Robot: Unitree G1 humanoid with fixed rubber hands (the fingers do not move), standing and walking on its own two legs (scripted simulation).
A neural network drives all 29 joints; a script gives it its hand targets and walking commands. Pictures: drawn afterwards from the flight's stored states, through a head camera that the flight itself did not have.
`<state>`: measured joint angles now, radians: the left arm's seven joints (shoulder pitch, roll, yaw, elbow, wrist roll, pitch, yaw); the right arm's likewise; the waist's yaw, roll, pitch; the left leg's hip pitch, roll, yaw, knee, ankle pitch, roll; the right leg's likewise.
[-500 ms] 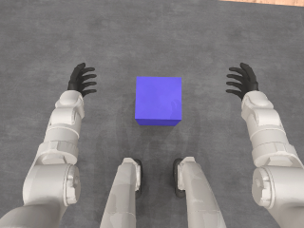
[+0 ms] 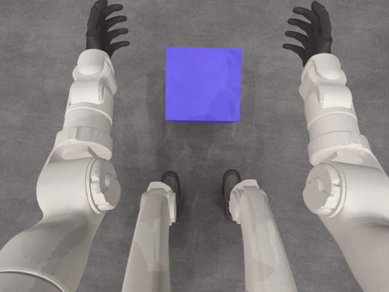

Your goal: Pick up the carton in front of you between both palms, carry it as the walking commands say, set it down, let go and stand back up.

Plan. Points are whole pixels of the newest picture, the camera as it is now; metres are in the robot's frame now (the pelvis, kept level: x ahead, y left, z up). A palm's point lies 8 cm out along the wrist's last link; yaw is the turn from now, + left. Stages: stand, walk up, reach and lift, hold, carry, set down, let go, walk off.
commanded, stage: reach and lift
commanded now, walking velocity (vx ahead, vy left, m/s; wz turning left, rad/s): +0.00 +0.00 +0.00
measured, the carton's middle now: (201, 91) +0.50 -0.01 -0.49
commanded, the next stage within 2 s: none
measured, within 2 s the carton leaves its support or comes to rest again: leaves its support in 1.54 s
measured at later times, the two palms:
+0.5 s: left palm (135, 84) +0.50 +0.18 -0.36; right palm (270, 85) +0.49 -0.19 -0.36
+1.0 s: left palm (146, 84) +0.51 +0.16 -0.42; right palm (261, 86) +0.50 -0.19 -0.42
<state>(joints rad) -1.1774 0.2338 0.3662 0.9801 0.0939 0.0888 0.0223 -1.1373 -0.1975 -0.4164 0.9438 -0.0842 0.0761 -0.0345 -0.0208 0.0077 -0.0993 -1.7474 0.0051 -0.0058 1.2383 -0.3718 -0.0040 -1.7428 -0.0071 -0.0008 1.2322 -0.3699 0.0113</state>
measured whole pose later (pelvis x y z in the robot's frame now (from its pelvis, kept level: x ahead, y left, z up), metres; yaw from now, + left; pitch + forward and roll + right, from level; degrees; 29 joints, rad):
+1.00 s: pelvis -0.04 +0.00 -0.25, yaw -1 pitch +38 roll -1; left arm -1.50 0.37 0.02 1.19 -0.25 0.04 0.12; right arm -1.47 -0.34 -0.09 1.18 0.25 0.03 -0.13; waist -0.02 0.00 0.35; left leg -2.28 0.00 -0.03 2.20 -0.58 -0.02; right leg -2.27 0.01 0.01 2.19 -0.58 0.02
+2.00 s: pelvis -0.06 -0.01 -0.16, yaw +1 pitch +43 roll -1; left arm -1.15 0.05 0.48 0.80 0.22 0.36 0.05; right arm -1.12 -0.01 -0.52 0.75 -0.24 0.36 -0.05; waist -0.01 0.01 -0.13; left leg -2.13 -0.05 -0.06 1.85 -0.48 -0.04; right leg -2.11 0.04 0.03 1.86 -0.50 0.03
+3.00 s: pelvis +0.03 -0.01 +0.10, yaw +2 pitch +17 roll +0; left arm -0.42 -0.14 0.34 0.52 0.22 0.40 0.03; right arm -0.42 0.14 -0.35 0.53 -0.22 0.40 -0.02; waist 0.00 0.00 -0.16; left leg -0.84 -0.02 -0.05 0.92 -0.37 -0.01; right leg -0.83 0.02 0.05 0.92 -0.39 0.01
